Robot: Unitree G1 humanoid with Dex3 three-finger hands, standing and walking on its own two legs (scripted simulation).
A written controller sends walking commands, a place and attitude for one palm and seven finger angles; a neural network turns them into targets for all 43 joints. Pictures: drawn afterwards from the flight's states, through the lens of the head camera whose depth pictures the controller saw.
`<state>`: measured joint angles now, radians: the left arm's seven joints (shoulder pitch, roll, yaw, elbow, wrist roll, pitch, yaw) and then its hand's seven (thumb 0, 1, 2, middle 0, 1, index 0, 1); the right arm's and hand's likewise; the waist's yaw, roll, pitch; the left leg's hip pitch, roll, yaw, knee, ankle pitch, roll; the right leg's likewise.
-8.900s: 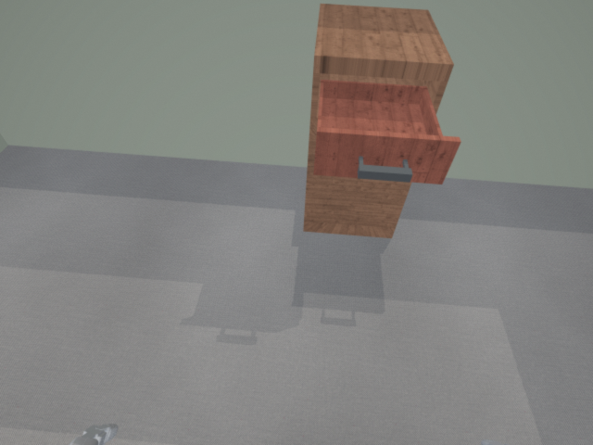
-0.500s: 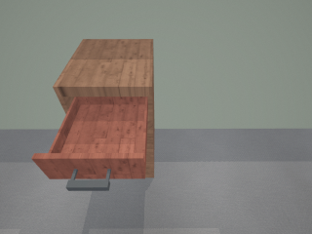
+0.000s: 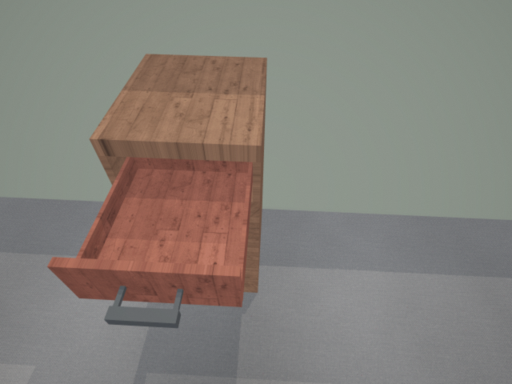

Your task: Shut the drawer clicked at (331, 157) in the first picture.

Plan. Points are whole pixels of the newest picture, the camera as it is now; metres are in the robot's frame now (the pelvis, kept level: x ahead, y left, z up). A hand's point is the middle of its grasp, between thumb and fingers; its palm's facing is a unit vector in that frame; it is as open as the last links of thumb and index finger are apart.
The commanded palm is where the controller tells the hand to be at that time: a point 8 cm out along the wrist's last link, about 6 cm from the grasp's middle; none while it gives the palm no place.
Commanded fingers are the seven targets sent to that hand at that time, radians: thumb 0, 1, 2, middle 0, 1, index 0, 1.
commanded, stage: come to a stop and stand still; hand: left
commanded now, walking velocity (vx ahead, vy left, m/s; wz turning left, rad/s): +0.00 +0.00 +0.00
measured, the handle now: (147, 304) +0.27 +0.23 -0.11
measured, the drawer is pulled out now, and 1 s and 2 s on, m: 0.30 0.30 0.30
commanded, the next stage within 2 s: look again from close up in 0.30 s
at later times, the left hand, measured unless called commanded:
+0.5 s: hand out of the picture -0.03 +0.18 -0.17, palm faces +0.00 -0.98 -0.21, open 7.4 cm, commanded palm none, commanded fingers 0.00 0.90 0.90 -0.20 -0.30 -0.20 -0.30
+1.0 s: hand out of the picture +0.00 +0.24 -0.18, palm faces -0.03 -0.98 -0.19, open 7.4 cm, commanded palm none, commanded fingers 0.00 0.90 0.90 -0.20 -0.30 -0.20 -0.30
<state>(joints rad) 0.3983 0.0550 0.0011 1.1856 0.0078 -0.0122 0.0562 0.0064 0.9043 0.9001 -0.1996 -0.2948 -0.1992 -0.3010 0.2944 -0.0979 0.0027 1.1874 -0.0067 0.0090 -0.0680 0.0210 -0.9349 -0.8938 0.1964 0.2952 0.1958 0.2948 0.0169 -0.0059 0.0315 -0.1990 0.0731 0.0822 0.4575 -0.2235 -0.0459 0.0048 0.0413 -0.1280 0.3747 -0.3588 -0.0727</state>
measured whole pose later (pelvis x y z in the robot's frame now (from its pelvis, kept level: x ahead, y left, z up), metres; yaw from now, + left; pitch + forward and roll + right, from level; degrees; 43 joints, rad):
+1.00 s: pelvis -0.03 +0.06 +0.00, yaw -1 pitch +0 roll -1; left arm 0.27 0.19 -0.02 1.02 0.02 0.00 0.04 0.01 0.91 0.90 -0.20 -0.29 -0.20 -0.30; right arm 0.24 -0.17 0.00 1.05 -0.01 0.00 -0.02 0.00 -0.92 -0.89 0.20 0.30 0.20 0.29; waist 0.00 -0.03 0.04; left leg -0.29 0.02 0.13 0.51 -0.22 0.05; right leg -0.11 -0.03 -0.09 0.46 -0.35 0.01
